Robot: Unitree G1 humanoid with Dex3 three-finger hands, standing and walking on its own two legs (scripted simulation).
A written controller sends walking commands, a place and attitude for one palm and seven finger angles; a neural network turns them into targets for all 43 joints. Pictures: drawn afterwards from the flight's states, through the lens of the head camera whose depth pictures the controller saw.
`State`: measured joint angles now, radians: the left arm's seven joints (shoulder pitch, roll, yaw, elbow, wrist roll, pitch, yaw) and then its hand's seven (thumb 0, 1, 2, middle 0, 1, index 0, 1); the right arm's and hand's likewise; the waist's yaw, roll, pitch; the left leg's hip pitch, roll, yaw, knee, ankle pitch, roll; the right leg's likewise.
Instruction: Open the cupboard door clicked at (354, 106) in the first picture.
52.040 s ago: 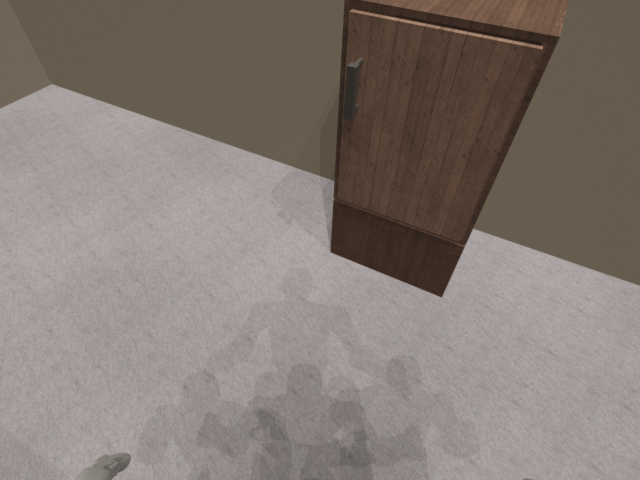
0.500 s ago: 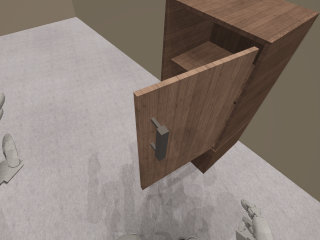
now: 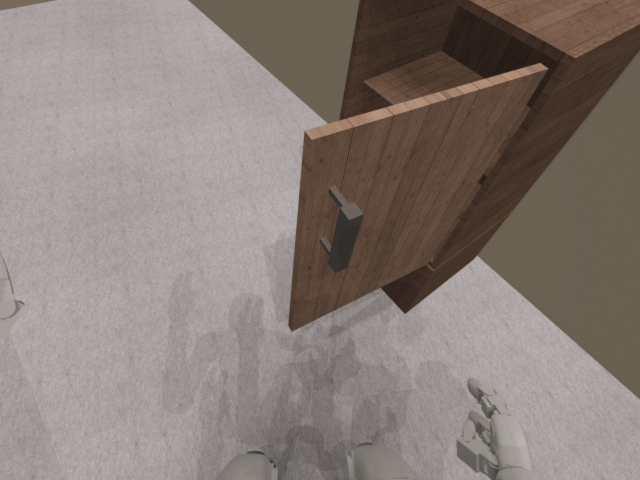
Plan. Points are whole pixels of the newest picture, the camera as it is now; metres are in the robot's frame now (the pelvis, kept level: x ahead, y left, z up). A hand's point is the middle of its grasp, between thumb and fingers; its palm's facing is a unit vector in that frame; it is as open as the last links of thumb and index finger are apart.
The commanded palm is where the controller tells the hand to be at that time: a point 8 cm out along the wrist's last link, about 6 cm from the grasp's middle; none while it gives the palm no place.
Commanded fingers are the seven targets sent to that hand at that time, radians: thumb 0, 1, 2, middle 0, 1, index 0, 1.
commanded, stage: step back with the hand held close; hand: left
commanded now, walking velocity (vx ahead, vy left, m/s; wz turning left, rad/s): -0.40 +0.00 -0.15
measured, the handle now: (336, 230) +0.46 +0.01 -0.01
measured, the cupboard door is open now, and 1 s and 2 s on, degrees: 81 81 81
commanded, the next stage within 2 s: stop stepping back and stand still in 0.10 s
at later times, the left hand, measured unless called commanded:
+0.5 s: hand (52, 468) +0.11 +0.19 +0.19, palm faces +0.32 -0.77 -0.55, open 7.4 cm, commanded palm +0.08 +0.22 +0.19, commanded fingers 0.00 0.90 0.90 -0.20 -0.30 -0.20 -0.30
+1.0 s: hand out of the picture +0.04 +0.22 +0.16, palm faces +0.40 -0.80 -0.44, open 7.4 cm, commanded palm -0.01 +0.24 +0.19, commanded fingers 0.00 0.90 0.90 -0.20 -0.30 -0.20 -0.30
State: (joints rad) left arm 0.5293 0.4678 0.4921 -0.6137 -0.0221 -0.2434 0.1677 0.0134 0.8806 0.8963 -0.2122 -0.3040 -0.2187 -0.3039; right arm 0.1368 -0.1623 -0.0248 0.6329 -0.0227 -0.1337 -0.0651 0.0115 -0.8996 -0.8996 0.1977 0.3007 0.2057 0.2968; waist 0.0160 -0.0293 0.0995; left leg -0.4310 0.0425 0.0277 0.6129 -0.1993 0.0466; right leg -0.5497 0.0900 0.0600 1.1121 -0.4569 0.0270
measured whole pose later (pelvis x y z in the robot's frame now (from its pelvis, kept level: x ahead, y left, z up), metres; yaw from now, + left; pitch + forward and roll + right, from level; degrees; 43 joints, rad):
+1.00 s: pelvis -0.19 -0.04 +0.01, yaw -7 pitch +0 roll -1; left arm 0.50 0.35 0.40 -0.31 -0.04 -0.20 0.16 0.01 0.89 0.90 -0.21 -0.30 -0.21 -0.30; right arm 0.25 -0.23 0.01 0.68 0.00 -0.12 -0.08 0.01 -0.90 -0.90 0.20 0.30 0.21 0.30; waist 0.02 0.06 -0.03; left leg -0.25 0.03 0.01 0.50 -0.27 0.01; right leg -0.18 0.04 -0.08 0.48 -0.30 -0.05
